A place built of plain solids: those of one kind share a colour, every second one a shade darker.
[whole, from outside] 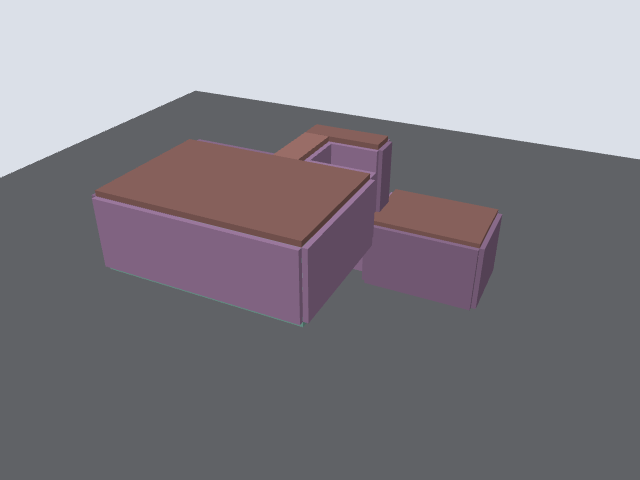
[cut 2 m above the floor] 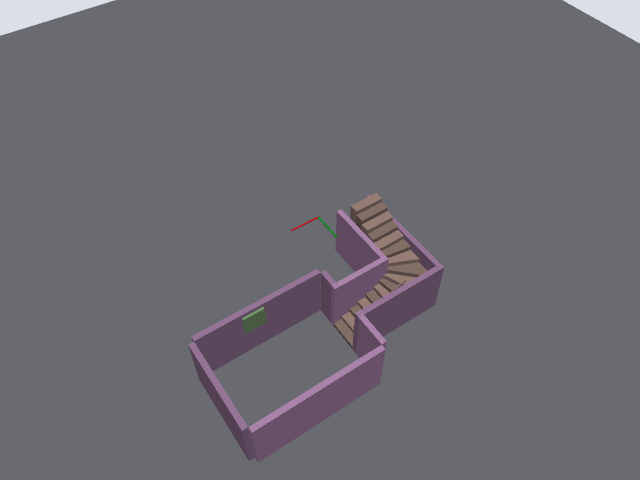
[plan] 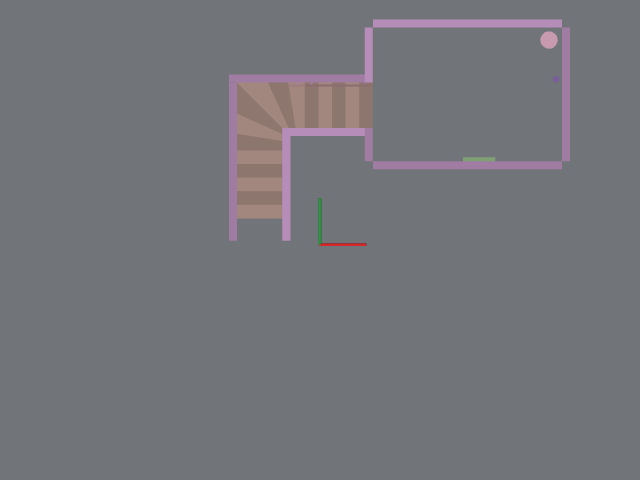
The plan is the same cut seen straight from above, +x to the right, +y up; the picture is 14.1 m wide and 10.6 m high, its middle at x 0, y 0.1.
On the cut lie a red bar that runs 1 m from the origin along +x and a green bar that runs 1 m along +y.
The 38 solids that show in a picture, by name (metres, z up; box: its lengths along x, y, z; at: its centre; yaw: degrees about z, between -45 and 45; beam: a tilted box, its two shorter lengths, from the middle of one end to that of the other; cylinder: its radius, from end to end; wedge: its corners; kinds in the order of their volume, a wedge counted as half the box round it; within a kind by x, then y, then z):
{
 "wall_1": {"box": [3.51, 0.57, 2.47], "at": [-3.59, 0.37, 3.99]},
 "wall_2": {"box": [0.18, 3.49, 5.27], "at": [-1.92, 1.83, 2.59]},
 "wall_3": {"box": [7.16, 0.18, 2.47], "at": [-1.76, -4.88, 3.99]},
 "wall_4": {"box": [0.18, 2.49, 5.27], "at": [-0.74, 1.33, 2.59]},
 "wall_5": {"box": [3.18, 0.18, 5.27], "at": [-0.42, 3.67, 2.59]},
 "wall_6": {"box": [2.0, 0.18, 5.27], "at": [0.17, 2.49, 2.59]},
 "wall_7": {"box": [2.65, 0.57, 2.47], "at": [0.49, 0.37, 3.99]},
 "wall_8": {"box": [0.18, 0.74, 2.6], "at": [1.08, 2.21, 1.25]},
 "wall_9": {"box": [0.18, 1.22, 2.6], "at": [1.08, 4.18, 1.25]},
 "wall_10": {"box": [0.18, 1.0, 2.67], "at": [1.23, 3.08, 3.89]},
 "wall_11": {"box": [0.18, 4.88, 2.47], "at": [1.91, -2.35, 3.99]},
 "wall_12": {"box": [4.18, 0.18, 2.6], "at": [3.26, 1.75, 1.25]},
 "wall_13": {"box": [4.18, 0.18, 2.6], "at": [3.26, 4.88, 1.25]},
 "wall_14": {"box": [0.18, 2.95, 2.6], "at": [5.43, 3.32, 1.25]},
 "roof_1": {"box": [7.16, 4.88, 0.2], "at": [-1.76, -2.35, 5.32]},
 "roof_2": {"box": [1.0, 2.49, 0.2], "at": [-1.33, 1.33, 5.32]},
 "roof_3": {"box": [2.97, 1.0, 0.2], "at": [-0.35, 3.08, 5.32]},
 "roof_4": {"box": [4.18, 2.95, 0.17], "at": [3.26, 3.32, 2.64]},
 "floor_1": {"box": [7.16, 5.37, 0.2], "at": [-1.76, -2.11, 2.65]},
 "tread_1": {"wedge": [[-1.84, 3.58, -0.05], [-1.84, 3.58, 1.29], [-1.15, 3.58, -0.05], [-1.15, 3.58, 1.29], [-0.84, 2.58, -0.05], [-0.84, 2.58, 1.29], [-0.7, 2.58, -0.05], [-0.7, 2.58, 1.29]]},
 "tread_2": {"wedge": [[-1.83, 0.58, -0.05], [-1.83, 0.58, 2.59], [-1.83, 0.88, -0.05], [-1.83, 0.88, 2.59], [-0.83, 0.58, -0.05], [-0.83, 0.58, 2.59], [-0.83, 0.88, -0.05], [-0.83, 0.88, 2.59]]},
 "tread_3": {"wedge": [[-1.83, 0.88, -0.05], [-1.83, 0.88, 2.43], [-1.83, 1.18, -0.05], [-1.83, 1.18, 2.43], [-0.83, 0.88, -0.05], [-0.83, 0.88, 2.43], [-0.83, 1.18, -0.05], [-0.83, 1.18, 2.43]]},
 "tread_4": {"wedge": [[-1.83, 1.18, -0.05], [-1.83, 1.18, 2.26], [-1.83, 1.48, -0.05], [-1.83, 1.48, 2.27], [-0.83, 1.17, -0.05], [-0.83, 1.17, 2.26], [-0.83, 1.48, -0.05], [-0.83, 1.48, 2.27]]},
 "tread_5": {"wedge": [[-1.83, 1.48, -0.05], [-1.83, 1.48, 2.1], [-1.83, 1.78, -0.05], [-1.83, 1.78, 2.11], [-0.83, 1.48, -0.05], [-0.83, 1.48, 2.1], [-0.83, 1.78, -0.05], [-0.83, 1.78, 2.1]]},
 "tread_6": {"wedge": [[-1.83, 1.78, -0.05], [-1.83, 1.78, 1.94], [-1.83, 2.08, -0.05], [-1.83, 2.08, 1.94], [-0.83, 1.77, -0.05], [-0.83, 1.77, 1.94], [-0.83, 2.08, -0.05], [-0.83, 2.08, 1.94]]},
 "tread_7": {"wedge": [[-1.83, 2.07, -0.05], [-1.83, 2.07, 1.78], [-1.83, 2.44, -0.05], [-1.83, 2.44, 1.78], [-0.83, 2.07, -0.05], [-0.83, 2.07, 1.78], [-0.83, 2.29, -0.05], [-0.83, 2.29, 1.78]]},
 "tread_8": {"wedge": [[-1.83, 2.44, -0.05], [-1.83, 2.44, 1.62], [-1.83, 2.89, -0.05], [-1.83, 2.89, 1.62], [-0.83, 2.28, -0.05], [-0.83, 2.28, 1.62], [-0.83, 2.44, -0.05], [-0.83, 2.44, 1.62]]},
 "tread_9": {"wedge": [[-1.83, 2.89, -0.05], [-1.83, 2.89, 1.45], [-1.83, 3.58, -0.05], [-1.83, 3.58, 1.46], [-0.83, 2.44, -0.05], [-0.83, 2.44, 1.46], [-0.83, 2.58, -0.05], [-0.83, 2.58, 1.46]]},
 "tread_10": {"wedge": [[-1.15, 3.58, -0.05], [-1.15, 3.58, 1.13], [-0.7, 2.58, -0.05], [-0.7, 2.58, 1.13], [-0.7, 3.58, -0.05], [-0.7, 3.58, 1.13], [-0.54, 2.58, -0.05], [-0.54, 2.58, 1.13]]},
 "tread_11": {"wedge": [[-0.7, 3.58, -0.05], [-0.7, 3.58, 0.97], [-0.54, 2.58, -0.05], [-0.54, 2.58, 0.97], [-0.34, 2.58, -0.05], [-0.34, 2.58, 0.97], [-0.34, 3.58, -0.05], [-0.34, 3.58, 0.97]]},
 "tread_12": {"wedge": [[-0.34, 2.58, -0.05], [-0.34, 2.58, 0.81], [-0.34, 3.58, -0.05], [-0.34, 3.58, 0.81], [-0.03, 2.58, -0.05], [-0.03, 2.58, 0.81], [-0.03, 3.58, -0.05], [-0.03, 3.58, 0.81]]},
 "tread_13": {"wedge": [[-0.04, 2.58, -0.05], [-0.04, 2.58, 0.65], [-0.04, 3.58, -0.05], [-0.04, 3.58, 0.65], [0.27, 2.58, -0.05], [0.27, 2.58, 0.65], [0.27, 3.58, -0.05], [0.27, 3.58, 0.65]]},
 "tread_14": {"wedge": [[0.26, 2.58, -0.05], [0.26, 2.58, 0.48], [0.26, 3.58, -0.05], [0.26, 3.58, 0.48], [0.56, 3.58, -0.05], [0.56, 3.58, 0.48], [0.57, 2.58, -0.05], [0.57, 2.58, 0.49]]},
 "tread_15": {"wedge": [[0.56, 2.58, -0.05], [0.56, 2.58, 0.32], [0.56, 3.58, -0.05], [0.56, 3.58, 0.32], [0.87, 2.58, -0.05], [0.87, 2.58, 0.32], [0.87, 3.58, -0.05], [0.87, 3.58, 0.32]]},
 "tread_16": {"wedge": [[0.86, 2.58, -0.05], [0.86, 2.58, 0.16], [0.86, 3.58, -0.05], [0.86, 3.58, 0.16], [1.16, 2.58, -0.05], [1.16, 2.58, 0.16], [1.16, 3.58, -0.05], [1.16, 3.58, 0.16]]},
 "bin_1": {"cylinder": 0.19, "from": [5.06, 4.52, 0.0], "to": [5.06, 4.52, 0.62]},
 "cabinet_1": {"box": [0.71, 0.09, 0.74], "at": [3.51, 1.88, 1.5]},
 "guard_rail_1": {"wedge": [[-0.34, 3.49, 1.89], [-0.34, 3.49, 1.94], [-0.34, 3.53, 1.89], [-0.34, 3.53, 1.94], [1.14, 3.49, 1.09], [1.14, 3.49, 1.14], [1.14, 3.53, 1.09], [1.14, 3.53, 1.14]]}
}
